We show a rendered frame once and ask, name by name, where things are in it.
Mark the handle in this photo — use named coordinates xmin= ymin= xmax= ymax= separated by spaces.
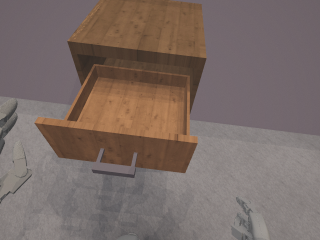
xmin=91 ymin=148 xmax=138 ymax=178

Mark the cabinet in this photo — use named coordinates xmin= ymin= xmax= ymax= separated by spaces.
xmin=67 ymin=0 xmax=207 ymax=113

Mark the drawer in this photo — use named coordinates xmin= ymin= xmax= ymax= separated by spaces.
xmin=34 ymin=64 xmax=198 ymax=173

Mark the robot right hand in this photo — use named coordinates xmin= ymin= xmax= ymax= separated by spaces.
xmin=231 ymin=195 xmax=271 ymax=240

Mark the robot left hand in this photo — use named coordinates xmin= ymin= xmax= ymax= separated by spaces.
xmin=0 ymin=98 xmax=33 ymax=204

